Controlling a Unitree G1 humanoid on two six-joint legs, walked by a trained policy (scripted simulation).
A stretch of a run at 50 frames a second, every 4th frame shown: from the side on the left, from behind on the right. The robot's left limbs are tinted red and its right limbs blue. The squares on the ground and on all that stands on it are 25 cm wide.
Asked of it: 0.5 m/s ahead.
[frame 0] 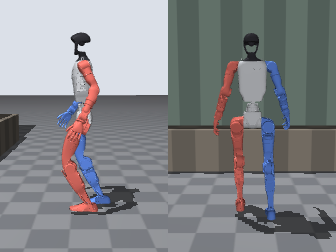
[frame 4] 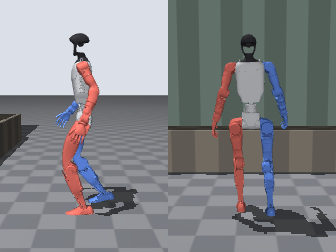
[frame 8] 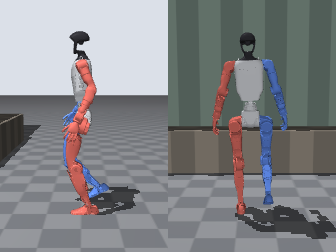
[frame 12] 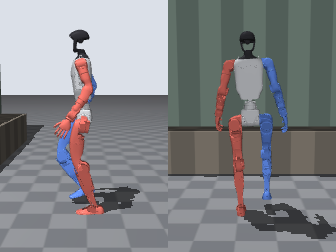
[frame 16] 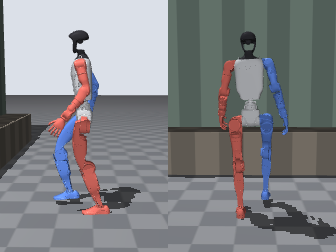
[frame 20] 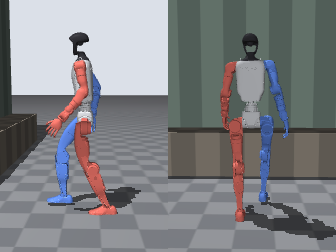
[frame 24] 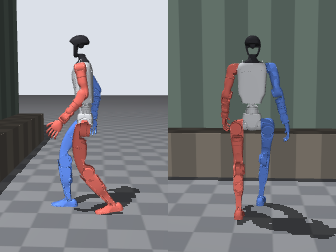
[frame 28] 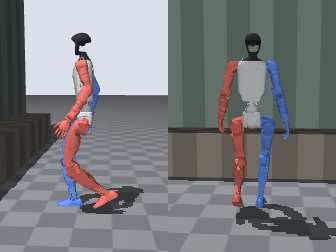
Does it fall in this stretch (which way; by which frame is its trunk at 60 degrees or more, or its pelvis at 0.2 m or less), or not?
no
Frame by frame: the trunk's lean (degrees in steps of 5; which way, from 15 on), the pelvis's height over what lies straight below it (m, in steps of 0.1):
0: 5, 0.8
4: 5, 0.8
8: 5, 0.8
12: 5, 0.8
16: 5, 0.8
20: 5, 0.8
24: 5, 0.7
28: 5, 0.8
